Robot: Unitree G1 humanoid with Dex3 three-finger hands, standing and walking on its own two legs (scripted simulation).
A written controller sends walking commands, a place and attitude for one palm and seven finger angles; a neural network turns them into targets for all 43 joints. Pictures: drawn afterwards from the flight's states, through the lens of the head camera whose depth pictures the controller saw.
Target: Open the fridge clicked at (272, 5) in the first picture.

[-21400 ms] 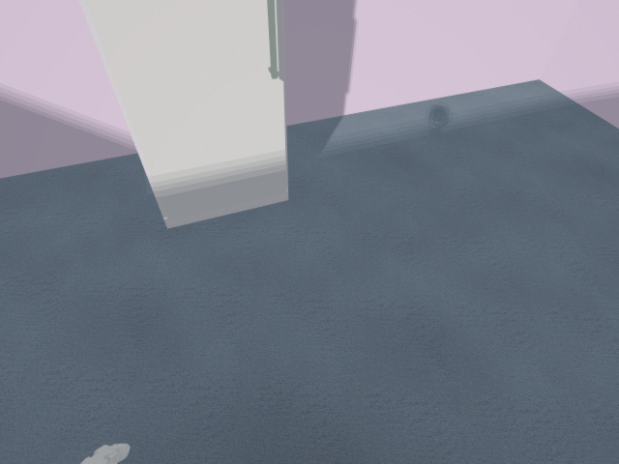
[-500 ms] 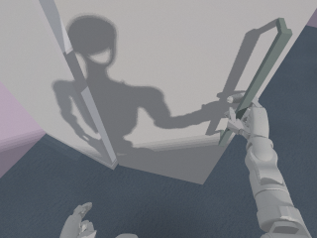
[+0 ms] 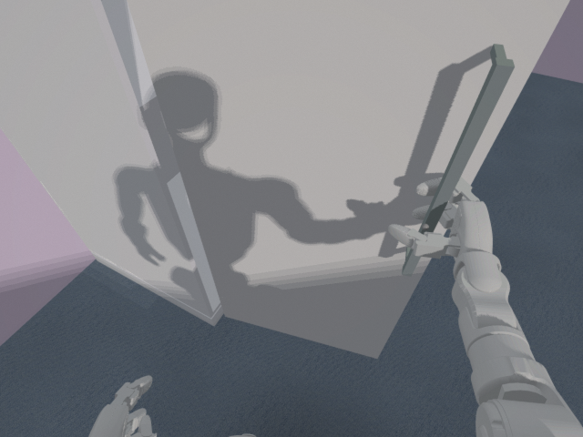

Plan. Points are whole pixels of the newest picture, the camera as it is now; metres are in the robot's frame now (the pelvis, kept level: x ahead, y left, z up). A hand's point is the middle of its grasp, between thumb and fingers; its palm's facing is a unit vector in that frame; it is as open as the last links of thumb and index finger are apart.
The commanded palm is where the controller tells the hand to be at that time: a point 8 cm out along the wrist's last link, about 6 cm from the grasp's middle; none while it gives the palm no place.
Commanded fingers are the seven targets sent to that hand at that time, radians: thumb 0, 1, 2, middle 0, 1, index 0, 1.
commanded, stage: loosen the grip on the handle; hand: right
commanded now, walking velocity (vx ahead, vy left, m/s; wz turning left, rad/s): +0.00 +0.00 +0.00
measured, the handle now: (441, 188) +0.46 -0.16 +0.11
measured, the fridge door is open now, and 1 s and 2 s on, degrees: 78 76 76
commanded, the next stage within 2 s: slip the hand off the handle in 0.30 s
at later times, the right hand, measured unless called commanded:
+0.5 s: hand (431, 228) +0.42 -0.16 +0.06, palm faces +0.01 +0.99 -0.16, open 14.3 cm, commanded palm +0.39 -0.23 +0.08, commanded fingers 0.00 0.55 -0.20 0.25 1.15 0.25 1.15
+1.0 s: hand (479, 239) +0.42 -0.23 +0.06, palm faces +0.04 +0.99 -0.15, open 14.7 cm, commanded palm +0.38 -0.28 +0.08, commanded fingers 0.00 0.55 -0.20 0.25 1.15 0.25 1.15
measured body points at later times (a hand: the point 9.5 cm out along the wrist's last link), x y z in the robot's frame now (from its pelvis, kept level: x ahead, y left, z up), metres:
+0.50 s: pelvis +0.03 -0.01 +0.00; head +0.07 -0.01 +0.44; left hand +0.13 +0.24 -0.11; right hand +0.42 -0.21 +0.07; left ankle +0.05 +0.12 -0.72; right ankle +0.04 -0.12 -0.72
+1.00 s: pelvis +0.03 -0.02 -0.01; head +0.08 -0.02 +0.44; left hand +0.15 +0.25 -0.11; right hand +0.41 -0.28 +0.07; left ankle +0.05 +0.12 -0.72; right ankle +0.04 -0.12 -0.72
